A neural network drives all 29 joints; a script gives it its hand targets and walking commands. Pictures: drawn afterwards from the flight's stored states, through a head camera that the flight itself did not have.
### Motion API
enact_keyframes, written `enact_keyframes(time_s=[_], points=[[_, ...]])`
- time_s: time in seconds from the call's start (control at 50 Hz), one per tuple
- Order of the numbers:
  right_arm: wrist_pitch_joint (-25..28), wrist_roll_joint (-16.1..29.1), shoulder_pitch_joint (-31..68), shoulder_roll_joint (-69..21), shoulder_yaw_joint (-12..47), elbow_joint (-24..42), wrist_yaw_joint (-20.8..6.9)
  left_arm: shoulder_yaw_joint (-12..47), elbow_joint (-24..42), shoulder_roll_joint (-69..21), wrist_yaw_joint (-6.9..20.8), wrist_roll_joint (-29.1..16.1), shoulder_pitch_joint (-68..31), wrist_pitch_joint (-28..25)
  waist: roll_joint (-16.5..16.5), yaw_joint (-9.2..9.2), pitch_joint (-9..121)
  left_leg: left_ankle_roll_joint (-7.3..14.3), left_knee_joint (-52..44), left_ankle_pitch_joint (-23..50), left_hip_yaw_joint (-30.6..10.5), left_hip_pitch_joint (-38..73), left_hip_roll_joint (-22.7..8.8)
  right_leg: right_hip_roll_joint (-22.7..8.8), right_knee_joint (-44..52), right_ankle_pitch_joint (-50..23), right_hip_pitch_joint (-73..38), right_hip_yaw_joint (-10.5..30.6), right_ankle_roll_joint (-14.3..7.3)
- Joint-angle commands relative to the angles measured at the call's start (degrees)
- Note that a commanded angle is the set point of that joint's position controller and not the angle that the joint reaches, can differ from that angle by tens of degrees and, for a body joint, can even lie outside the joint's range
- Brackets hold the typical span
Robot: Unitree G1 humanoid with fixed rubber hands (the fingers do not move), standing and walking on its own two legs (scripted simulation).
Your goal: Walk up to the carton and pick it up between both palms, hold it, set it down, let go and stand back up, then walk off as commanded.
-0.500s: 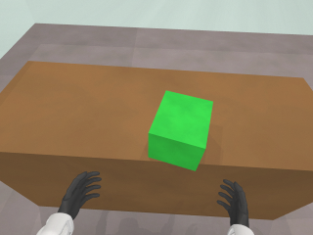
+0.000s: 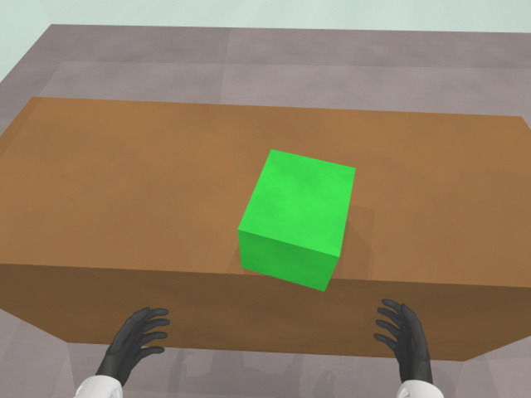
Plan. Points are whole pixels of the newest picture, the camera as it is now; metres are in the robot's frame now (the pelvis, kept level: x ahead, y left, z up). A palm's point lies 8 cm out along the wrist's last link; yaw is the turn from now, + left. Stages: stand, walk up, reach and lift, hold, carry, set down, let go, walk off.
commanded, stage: set down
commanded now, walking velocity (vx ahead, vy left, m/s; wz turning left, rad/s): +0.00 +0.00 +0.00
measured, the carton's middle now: (297, 218) +0.43 -0.04 -0.04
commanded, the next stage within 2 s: let go in 0.98 s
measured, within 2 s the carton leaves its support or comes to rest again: neither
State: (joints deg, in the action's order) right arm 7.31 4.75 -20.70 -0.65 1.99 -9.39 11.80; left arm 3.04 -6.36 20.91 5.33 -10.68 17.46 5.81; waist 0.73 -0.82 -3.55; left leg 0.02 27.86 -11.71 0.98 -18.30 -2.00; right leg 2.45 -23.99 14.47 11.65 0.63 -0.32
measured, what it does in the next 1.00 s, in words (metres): stands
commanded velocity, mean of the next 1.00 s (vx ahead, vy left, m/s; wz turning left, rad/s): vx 0.00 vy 0.00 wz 0.00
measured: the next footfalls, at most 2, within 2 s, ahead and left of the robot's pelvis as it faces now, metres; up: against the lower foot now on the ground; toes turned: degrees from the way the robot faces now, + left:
none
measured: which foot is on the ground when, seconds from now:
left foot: down 0.00-1.00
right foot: down 0.00-1.00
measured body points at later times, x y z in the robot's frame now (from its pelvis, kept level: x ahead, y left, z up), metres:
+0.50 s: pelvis +0.00 +0.00 +0.00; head +0.04 +0.01 +0.45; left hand +0.17 +0.24 -0.06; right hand +0.17 -0.18 -0.05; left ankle +0.03 +0.12 -0.74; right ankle -0.02 -0.11 -0.74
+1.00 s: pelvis +0.01 -0.01 +0.00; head +0.05 +0.00 +0.45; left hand +0.17 +0.24 -0.07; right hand +0.17 -0.19 -0.08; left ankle +0.03 +0.12 -0.74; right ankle -0.02 -0.11 -0.74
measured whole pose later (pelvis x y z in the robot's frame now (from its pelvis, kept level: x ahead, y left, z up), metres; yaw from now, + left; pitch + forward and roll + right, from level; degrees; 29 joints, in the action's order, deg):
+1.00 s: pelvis +0.01 -0.01 +0.00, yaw +0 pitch +2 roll -1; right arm 10.5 1.6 -17.2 3.1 1.9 -25.8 4.7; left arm 3.0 -17.3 20.6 3.2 -8.7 17.7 4.3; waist 0.7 0.0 -3.6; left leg -0.3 25.8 -11.1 1.0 -17.2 -1.6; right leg 2.1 -24.0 14.9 11.5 0.6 -0.8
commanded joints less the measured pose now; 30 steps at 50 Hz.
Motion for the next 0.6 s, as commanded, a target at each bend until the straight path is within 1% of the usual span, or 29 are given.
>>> enact_keyframes(time_s=[0.0,0.02,0.04,0.06,0.08,0.1,0.12,0.14,0.16,0.18,0.24,0.26,0.28,0.3,0.34,0.36,0.38,0.4,0.42,0.44,0.46,0.48,0.5,0.56,0.58], points=[[4.3,-2.1,-0.2,6.8,0.8,1.7,-0.9,-6.9,5.7,7.7,0.8,1.7,0.2,-4.7,-4.7,0.13,9.1,-2.9,-5.8,17.0,0.0,25.4,1.8,-2.1,8.3,-18.2,0.9,-0.4,1.8],[4.2,-2.2,-0.1,6.7,0.8,1.5,-1.0,-6.9,5.1,7.9,0.9,1.6,-0.2,-4.9,-4.2,0.35,9.1,-2.6,-5.9,15.5,0.2,25.1,1.8,-2.4,8.5,-17.0,1.2,-0.2,1.8],[4.1,-2.3,0.2,6.3,0.7,1.6,-1.0,-6.9,5.1,8.2,0.8,1.6,-0.9,-5.1,-4.4,0.30,8.9,-2.4,-6.0,14.7,0.5,24.7,1.9,-2.7,8.6,-16.2,1.2,0.0,1.7],[4.0,-2.6,0.2,6.2,0.7,2.0,-0.9,-6.9,5.0,8.4,0.9,1.3,-1.2,-5.2,-3.4,0.42,8.9,-2.1,-6.3,13.6,0.5,24.4,1.9,-3.1,8.7,-16.0,1.2,0.0,2.1],[3.7,-2.8,1.4,6.4,0.6,0.6,-1.1,-6.8,3.6,8.1,0.8,1.5,-2.2,-5.1,-3.9,0.39,8.4,-2.0,-6.5,12.4,0.5,23.8,1.9,-3.2,8.8,-14.4,1.7,0.1,1.9],[3.7,-3.1,1.5,5.9,0.6,1.9,-1.0,-6.7,3.9,8.5,0.9,1.0,-2.7,-5.3,-3.2,0.57,8.9,-1.8,-6.5,11.7,0.7,23.9,2.1,-3.4,8.9,-13.9,1.7,0.3,2.1],[3.7,-3.1,1.9,5.4,0.4,2.0,-1.0,-6.7,3.2,8.6,0.9,0.8,-3.4,-5.4,-2.8,0.95,8.8,-1.5,-6.6,10.3,0.9,23.5,2.0,-3.8,8.9,-13.0,2.0,0.6,2.2],[3.6,-3.2,1.9,5.1,0.8,2.0,-1.0,-6.7,2.5,8.7,1.0,0.7,-3.4,-5.4,-2.7,0.74,8.4,-1.3,-6.7,9.3,1.0,22.9,2.1,-4.2,8.8,-12.4,2.1,0.6,2.2],[3.4,-3.4,2.8,5.2,0.2,0.7,-1.3,-6.5,1.7,8.4,0.9,0.9,-4.2,-5.2,-2.6,0.82,8.2,-1.3,-6.9,8.5,1.0,22.7,2.0,-4.2,9.0,-11.0,2.6,0.6,2.1],[3.1,-3.6,3.1,5.3,-0.1,-0.2,-1.5,-6.2,1.3,8.2,0.7,1.1,-4.4,-5.2,-3.5,0.87,7.8,-1.4,-7.1,8.0,0.9,22.6,2.0,-4.2,8.9,-10.3,2.7,0.5,1.9],[2.7,-4.2,4.9,5.6,-0.8,-2.0,-2.2,-5.8,-0.6,7.6,0.2,1.4,-6.1,-4.7,-3.6,1.06,7.0,-1.3,-7.6,5.0,1.2,21.9,1.9,-4.4,9.3,-6.0,3.6,0.5,1.5],[2.5,-4.4,5.5,5.9,-1.2,-2.8,-2.5,-5.6,-1.1,7.2,0.0,1.5,-6.5,-4.7,-3.8,0.86,6.9,-1.4,-7.7,4.4,1.1,21.6,1.7,-4.2,9.1,-4.8,3.7,0.2,1.2],[2.9,-4.1,5.4,5.2,-1.4,-1.3,-2.5,-5.5,0.5,7.9,-0.2,0.8,-6.8,-5.0,-3.7,0.83,7.4,-1.3,-7.6,4.3,1.4,21.4,1.8,-4.4,9.1,-4.8,3.4,0.4,1.2],[3.1,-4.4,5.4,5.2,-1.7,-1.0,-2.6,-5.5,0.5,8.0,-0.4,0.8,-7.0,-5.2,-3.0,0.82,7.6,-1.1,-7.6,4.2,1.4,21.1,1.8,-4.4,8.9,-4.9,3.4,0.2,1.3],[3.2,-4.6,6.2,5.6,-2.4,-2.5,-3.0,-5.4,-0.4,7.6,-0.8,0.9,-7.0,-5.0,-3.1,0.98,7.5,-1.2,-7.6,4.6,1.4,21.3,1.7,-4.2,8.8,-5.2,3.9,0.0,1.3],[3.4,-4.6,6.5,6.0,-3.0,-3.6,-3.4,-5.3,-0.9,7.1,-1.1,1.2,-6.9,-4.9,-4.3,0.78,7.5,-1.5,-7.7,4.5,1.4,21.2,1.7,-3.9,8.6,-4.3,3.8,-0.1,1.0],[3.5,-4.4,6.7,6.0,-3.2,-4.0,-3.7,-5.2,-0.4,6.8,-1.4,1.3,-6.6,-5.0,-4.5,0.55,7.5,-1.6,-7.7,5.1,1.3,21.4,1.5,-3.7,8.5,-4.5,3.9,-0.4,0.8],[3.7,-4.3,6.9,6.1,-3.5,-3.9,-3.7,-5.0,-0.4,6.9,-1.5,1.3,-6.9,-5.0,-4.5,0.78,7.8,-1.6,-7.6,5.1,1.2,21.0,1.5,-3.6,8.4,-4.4,3.4,-0.4,0.7],[3.7,-4.4,7.1,6.4,-4.0,-5.4,-4.2,-4.8,-1.6,6.2,-1.8,1.5,-6.4,-4.8,-4.8,0.85,7.4,-1.8,-7.7,4.7,1.1,21.3,1.4,-3.4,8.3,-3.6,4.1,-0.7,0.5],[4.0,-4.2,7.2,6.2,-4.0,-3.9,-4.2,-4.9,-0.4,6.7,-1.9,1.2,-6.4,-5.0,-4.5,0.68,7.8,-1.6,-7.8,5.0,1.3,20.7,1.4,-3.1,8.1,-4.2,3.4,-0.8,0.5],[4.2,-4.2,7.3,6.3,-4.3,-4.1,-4.2,-4.9,-1.1,6.5,-1.9,0.9,-6.4,-5.0,-3.7,0.96,8.4,-1.5,-7.5,5.4,1.4,20.9,1.6,-3.3,8.3,-4.5,3.3,-0.6,0.7],[4.3,-4.3,7.4,6.5,-4.4,-4.6,-4.4,-4.7,-1.9,6.0,-2.0,1.0,-6.1,-5.0,-4.1,1.13,7.7,-1.6,-7.6,5.5,1.3,20.9,1.4,-3.1,8.1,-4.9,3.5,-0.8,0.6],[4.3,-4.2,7.4,6.4,-4.3,-5.3,-4.4,-4.9,-2.4,6.2,-1.9,0.9,-6.3,-4.9,-3.7,1.28,7.9,-1.5,-7.4,5.9,1.5,21.1,1.6,-3.2,8.2,-5.4,3.4,-0.7,0.8],[5.1,-4.1,7.2,6.9,-4.5,-5.8,-4.7,-4.9,-1.4,5.8,-2.2,1.2,-6.0,-5.2,-4.2,1.41,9.2,-1.7,-7.0,7.7,1.3,21.6,1.7,-2.8,8.0,-6.8,2.7,-0.9,0.8],[5.2,-4.1,7.5,7.4,-4.6,-7.6,-5.0,-5.0,-2.5,5.3,-2.3,1.7,-5.5,-5.0,-4.4,1.24,8.8,-1.9,-6.9,8.3,1.4,22.1,1.6,-2.6,7.9,-7.3,3.2,-1.1,0.8]])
